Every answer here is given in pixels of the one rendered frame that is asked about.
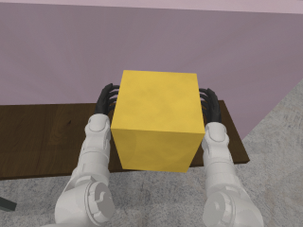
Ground right robot forearm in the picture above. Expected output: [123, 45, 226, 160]
[201, 122, 254, 204]

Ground robot left upper arm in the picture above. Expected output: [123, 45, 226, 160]
[41, 181, 115, 227]

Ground robot right upper arm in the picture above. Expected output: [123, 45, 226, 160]
[202, 190, 264, 227]

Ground robot right hand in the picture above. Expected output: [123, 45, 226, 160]
[199, 88, 222, 124]

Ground table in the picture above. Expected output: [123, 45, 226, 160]
[0, 100, 250, 212]

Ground robot left hand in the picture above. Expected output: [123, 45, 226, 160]
[94, 83, 120, 116]

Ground left robot forearm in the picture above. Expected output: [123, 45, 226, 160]
[54, 113, 111, 221]

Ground carton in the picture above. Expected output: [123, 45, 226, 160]
[110, 70, 205, 173]

